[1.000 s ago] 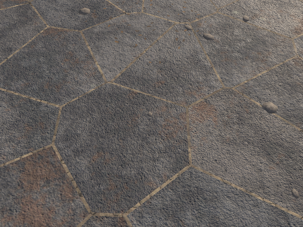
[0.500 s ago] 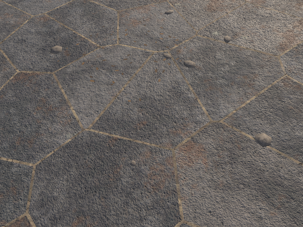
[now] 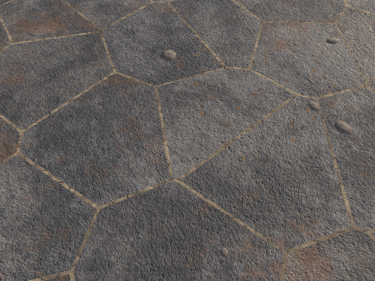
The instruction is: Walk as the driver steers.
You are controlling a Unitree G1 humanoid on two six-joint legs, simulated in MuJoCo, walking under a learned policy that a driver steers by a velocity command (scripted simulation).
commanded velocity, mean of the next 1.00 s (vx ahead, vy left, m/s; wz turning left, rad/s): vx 0.31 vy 0.00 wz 0.36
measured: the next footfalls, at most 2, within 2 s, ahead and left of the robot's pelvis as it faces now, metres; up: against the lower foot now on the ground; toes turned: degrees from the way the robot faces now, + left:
right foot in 0.46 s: +0.45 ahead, -0.08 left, +0.00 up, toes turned +17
left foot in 0.88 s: +0.38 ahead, +0.12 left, +0.00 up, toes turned +18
